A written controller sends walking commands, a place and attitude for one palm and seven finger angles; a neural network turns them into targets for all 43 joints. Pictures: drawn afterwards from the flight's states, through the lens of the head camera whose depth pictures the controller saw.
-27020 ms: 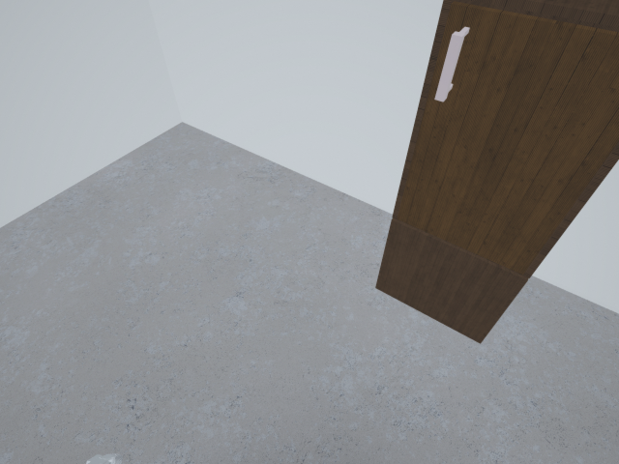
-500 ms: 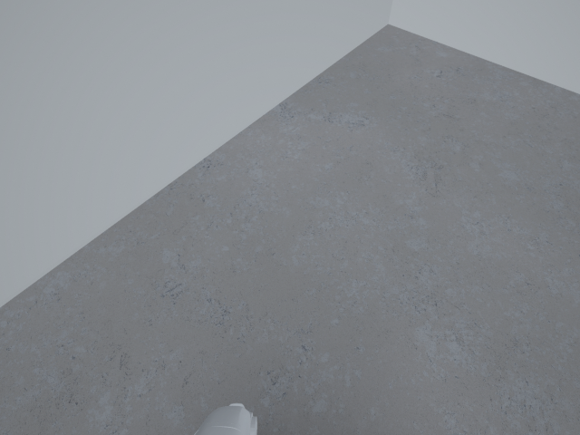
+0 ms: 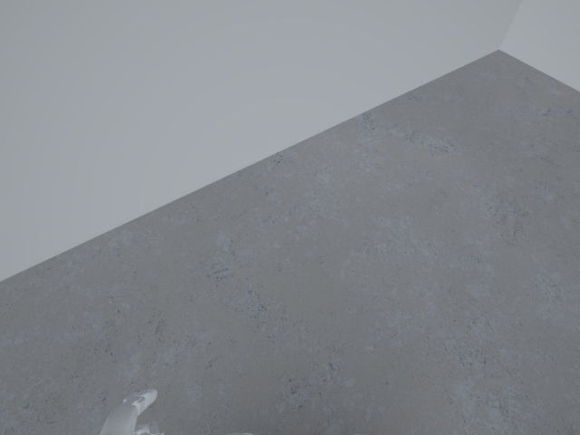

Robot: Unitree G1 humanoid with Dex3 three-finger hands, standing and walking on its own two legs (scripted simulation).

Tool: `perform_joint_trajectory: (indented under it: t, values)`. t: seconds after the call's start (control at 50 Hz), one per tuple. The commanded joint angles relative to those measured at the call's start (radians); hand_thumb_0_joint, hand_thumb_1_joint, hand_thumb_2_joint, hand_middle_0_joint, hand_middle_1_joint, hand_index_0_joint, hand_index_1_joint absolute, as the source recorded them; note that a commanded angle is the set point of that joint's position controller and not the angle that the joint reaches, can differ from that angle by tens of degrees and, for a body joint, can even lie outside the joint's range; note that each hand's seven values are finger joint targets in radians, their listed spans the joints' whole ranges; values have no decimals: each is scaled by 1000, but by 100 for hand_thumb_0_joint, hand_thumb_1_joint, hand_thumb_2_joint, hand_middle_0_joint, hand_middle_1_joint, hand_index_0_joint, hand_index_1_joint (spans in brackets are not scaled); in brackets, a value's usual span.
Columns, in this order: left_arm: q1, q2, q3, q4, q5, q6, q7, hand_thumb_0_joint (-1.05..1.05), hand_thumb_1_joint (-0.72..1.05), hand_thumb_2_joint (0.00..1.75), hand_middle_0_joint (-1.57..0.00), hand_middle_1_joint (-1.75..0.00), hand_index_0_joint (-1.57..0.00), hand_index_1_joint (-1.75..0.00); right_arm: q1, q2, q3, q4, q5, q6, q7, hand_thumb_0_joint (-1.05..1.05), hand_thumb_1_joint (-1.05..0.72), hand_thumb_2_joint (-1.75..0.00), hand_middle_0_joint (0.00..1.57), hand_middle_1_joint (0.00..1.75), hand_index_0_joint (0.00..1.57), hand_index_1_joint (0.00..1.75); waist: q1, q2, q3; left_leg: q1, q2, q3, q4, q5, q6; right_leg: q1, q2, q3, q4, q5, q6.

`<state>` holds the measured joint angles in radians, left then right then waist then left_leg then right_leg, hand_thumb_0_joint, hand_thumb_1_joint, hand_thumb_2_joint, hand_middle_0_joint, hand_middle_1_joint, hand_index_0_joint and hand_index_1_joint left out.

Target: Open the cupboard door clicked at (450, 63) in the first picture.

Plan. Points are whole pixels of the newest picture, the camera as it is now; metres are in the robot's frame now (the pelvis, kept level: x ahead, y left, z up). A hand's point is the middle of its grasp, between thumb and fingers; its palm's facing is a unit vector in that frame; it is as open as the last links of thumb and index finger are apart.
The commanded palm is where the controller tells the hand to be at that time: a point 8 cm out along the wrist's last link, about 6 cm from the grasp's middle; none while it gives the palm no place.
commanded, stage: turn to face it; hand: left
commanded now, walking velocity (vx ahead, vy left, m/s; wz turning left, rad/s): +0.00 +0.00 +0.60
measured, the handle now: out of the picture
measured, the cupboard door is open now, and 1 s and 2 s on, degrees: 47 47 47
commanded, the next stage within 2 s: none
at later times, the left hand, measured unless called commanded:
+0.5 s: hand out of the picture -0.01 +0.22 -0.18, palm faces +0.37 -0.89 -0.27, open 7.3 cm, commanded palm none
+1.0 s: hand out of the picture +0.01 +0.15 -0.15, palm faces +0.60 -0.76 -0.25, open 7.3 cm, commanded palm none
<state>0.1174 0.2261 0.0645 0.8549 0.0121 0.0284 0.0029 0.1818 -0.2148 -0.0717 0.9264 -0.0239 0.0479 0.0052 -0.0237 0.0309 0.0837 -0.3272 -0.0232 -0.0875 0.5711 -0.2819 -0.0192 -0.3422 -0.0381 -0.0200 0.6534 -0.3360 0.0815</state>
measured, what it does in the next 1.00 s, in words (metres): steps on the spot, turning left: right foot, then left foot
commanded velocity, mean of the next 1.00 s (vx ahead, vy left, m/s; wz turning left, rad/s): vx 0.00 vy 0.00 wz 0.60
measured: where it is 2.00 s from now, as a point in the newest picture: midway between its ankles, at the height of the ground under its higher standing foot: outside the picture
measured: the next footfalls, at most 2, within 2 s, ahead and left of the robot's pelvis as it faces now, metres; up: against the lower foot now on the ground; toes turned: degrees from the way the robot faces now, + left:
right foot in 0.02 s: +0.04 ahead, -0.12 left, +0.00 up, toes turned -2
left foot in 0.42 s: +0.03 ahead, +0.12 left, +0.00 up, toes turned +24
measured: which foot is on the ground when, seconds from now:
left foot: down 0.00-0.02, up 0.04-0.40, down 0.42-0.78, up 0.80-1.00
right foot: up 0.00-0.00, down 0.02-0.42, up 0.44-0.76, down 0.78-1.00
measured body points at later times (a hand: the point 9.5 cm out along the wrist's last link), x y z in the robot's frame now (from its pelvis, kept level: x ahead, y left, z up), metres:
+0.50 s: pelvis +0.02 +0.00 -0.01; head +0.07 +0.03 +0.44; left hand -0.03 +0.26 -0.16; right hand +0.23 -0.21 -0.14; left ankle -0.01 +0.10 -0.73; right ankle +0.00 -0.14 -0.68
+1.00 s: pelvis +0.06 -0.04 +0.01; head +0.12 -0.03 +0.46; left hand -0.02 +0.19 -0.13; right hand +0.28 -0.20 -0.15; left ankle -0.03 +0.06 -0.65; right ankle +0.11 -0.14 -0.73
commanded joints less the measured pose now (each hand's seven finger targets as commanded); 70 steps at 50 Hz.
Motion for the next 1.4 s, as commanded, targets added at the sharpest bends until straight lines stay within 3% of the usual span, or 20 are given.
perform_joint_trajectory:
  t: [0.0,0.1,0.28,0.36,0.38,0.4,0.42,0.52,0.72,0.74,0.76,0.78,0.84,1.02,1.08,1.1,1.14,1.18,1.26,1.38]
  values:
    - [186,251,56,-33,22,-42,31,0,90,90,-20,-30,-20,-30,-53,-95,-41,-126,17,-21,1,0,-90,-90,20,30,20,30,93,-352,-155,-304,-61,64,408,-357,-20,348,-462,400,-374,290,-203]
    - [51,109,18,-57,8,-48,38,0,90,90,-20,-30,-20,-30,-26,-74,-29,-56,9,9,20,0,-90,-90,20,30,20,30,1,-231,-103,-267,53,70,657,-134,-50,233,-278,21,-280,567,-172]
    - [182,164,43,4,18,-47,34,0,90,90,-20,-30,-20,-30,-132,-44,-5,-75,16,0,28,0,-90,-90,20,30,20,30,71,-243,-107,-150,42,199,216,-176,-33,355,-331,-88,-197,769,-178]
    - [141,181,51,6,8,-44,24,0,90,90,-20,-30,-20,-30,-19,-90,-17,-60,9,-14,24,0,-90,-90,20,30,20,30,-6,-175,-162,122,22,225,-80,36,2,229,-317,-173,2,677,-111]
    - [132,156,47,-15,0,-40,17,0,90,90,-20,-30,-20,-30,61,-173,-39,-46,1,-24,20,0,-90,-90,20,30,20,30,-55,4,-228,329,151,69,-135,314,69,46,-254,-213,199,450,-52]
    - [87,83,24,-68,-8,-37,9,0,90,90,-20,-30,-20,-30,142,-287,-68,-37,-3,-27,11,0,-90,-90,20,30,20,30,-97,299,-250,458,443,-321,-156,793,246,-244,-101,-184,450,-320,15]
    - [30,103,20,-94,6,-17,21,0,90,90,-20,-30,-20,-30,184,-302,-67,-18,6,-19,4,0,-90,-90,20,30,20,30,-102,136,-249,410,492,-300,-150,762,296,-270,-98,-44,544,-351,-2]
    - [60,89,29,-21,7,0,7,0,90,90,-20,-30,-20,-30,-20,-203,-35,-71,-1,-36,-19,0,-90,-90,20,30,20,30,7,89,-114,163,267,-115,-212,441,180,-209,-81,13,494,-91,9]
    - [165,91,32,-21,1,-26,12,0,90,90,-20,-30,-20,-30,-91,-199,-52,-94,6,-15,-8,0,-90,-90,20,30,20,30,63,111,-127,-41,171,-165,-89,227,116,194,7,-48,-156,87,-13]
    - [199,147,45,-19,12,-38,20,0,90,90,-20,-30,-20,-30,-79,-152,-48,-105,14,-16,-3,0,-90,-90,20,30,20,30,79,-57,-142,-157,85,-98,44,75,57,318,-124,79,-303,98,-47]
    - [212,244,61,-23,26,-46,28,0,90,90,-20,-30,-20,-30,-72,-89,-38,-128,18,-17,4,0,-90,-90,20,30,20,30,90,-344,-138,-299,-65,70,314,-281,-22,364,-402,367,-386,203,-162]
    - [201,234,51,-27,16,-44,32,0,90,90,-20,-30,-20,-30,-84,-123,-45,-124,9,-11,5,0,-90,-90,20,30,20,30,88,-319,-139,-281,-12,23,539,-349,-12,259,-475,365,-375,270,-233]
    - [74,127,21,-48,8,-45,34,0,90,90,-20,-30,-20,-30,-66,-95,-38,-72,7,7,18,0,-90,-90,20,30,20,30,11,-227,-79,-274,47,41,710,-158,-38,189,-309,99,-309,427,-186]
    - [181,175,48,1,20,-46,32,0,90,90,-20,-30,-20,-30,-139,-37,-6,-80,17,-4,29,0,-90,-90,20,30,20,30,74,-232,-115,-137,37,194,202,-190,-35,331,-341,-75,-204,681,-182]
    - [162,185,54,7,13,-42,24,0,90,90,-20,-30,-20,-30,-63,-65,-13,-69,14,-14,25,0,-90,-90,20,30,20,30,29,-217,-145,31,17,226,-18,-35,-15,271,-329,-141,-93,642,-129]
    - [145,182,54,-1,4,-38,19,0,90,90,-20,-30,-20,-30,-4,-103,-24,-55,10,-20,24,0,-90,-90,20,30,20,30,-10,-156,-169,181,38,202,-129,106,4,165,-313,-174,19,558,-87]
    - [71,71,21,-82,0,-25,12,0,90,90,-20,-30,-20,-30,141,-297,-72,-31,1,-23,8,0,-90,-90,20,30,20,30,-90,297,-224,394,462,-327,-191,737,258,-253,-100,-135,437,-368,12]
    - [-7,73,25,-77,6,-12,23,0,90,90,-20,-30,-20,-30,126,-258,-62,-25,-1,-27,-13,0,-90,-90,20,30,20,30,-74,190,-195,302,398,-268,-181,560,249,-291,-103,-7,542,-268,2]
    - [64,82,32,-15,8,-1,4,0,90,90,-20,-30,-20,-30,-23,-199,-36,-65,-1,-37,-18,0,-90,-90,20,30,20,30,12,108,-117,145,263,-118,-235,351,172,-200,-86,11,484,-72,7]
    - [40,67,23,-40,3,-7,8,0,90,90,-20,-30,-20,-30,-5,-205,-46,-59,-6,-29,-12,0,-90,-90,20,30,20,30,2,118,-125,132,241,-172,-207,340,181,-88,-24,-14,197,-104,3]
